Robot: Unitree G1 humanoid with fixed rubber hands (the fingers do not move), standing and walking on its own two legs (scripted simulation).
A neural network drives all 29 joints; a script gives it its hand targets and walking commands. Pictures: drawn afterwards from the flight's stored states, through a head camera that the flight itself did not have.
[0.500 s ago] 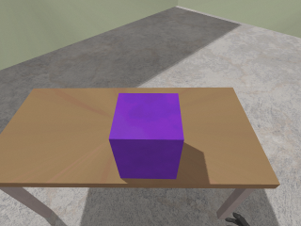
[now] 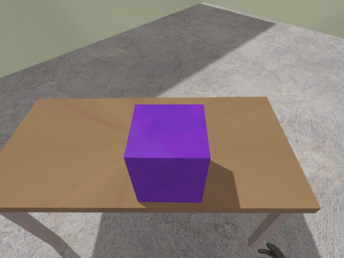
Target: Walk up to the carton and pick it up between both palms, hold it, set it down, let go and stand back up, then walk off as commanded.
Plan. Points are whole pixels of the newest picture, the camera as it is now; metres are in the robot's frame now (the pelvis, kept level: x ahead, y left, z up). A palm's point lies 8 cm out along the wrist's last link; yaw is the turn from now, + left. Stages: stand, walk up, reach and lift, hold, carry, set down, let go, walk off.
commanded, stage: stand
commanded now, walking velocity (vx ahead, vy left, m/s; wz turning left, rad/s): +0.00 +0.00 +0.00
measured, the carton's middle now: (169, 155) +0.44 +0.02 -0.06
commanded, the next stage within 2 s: walk off in 0.32 s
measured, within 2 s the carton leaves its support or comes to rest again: neither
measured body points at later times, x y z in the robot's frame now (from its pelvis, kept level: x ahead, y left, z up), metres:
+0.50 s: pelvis +0.00 +0.00 +0.00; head +0.00 -0.01 +0.45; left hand +0.09 +0.29 -0.12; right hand +0.13 -0.25 -0.13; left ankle -0.02 +0.12 -0.74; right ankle -0.01 -0.13 -0.74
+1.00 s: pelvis -0.06 -0.06 -0.02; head +0.02 -0.11 +0.42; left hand +0.00 +0.25 -0.12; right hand +0.04 -0.33 -0.19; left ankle -0.10 +0.08 -0.67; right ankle -0.04 -0.13 -0.74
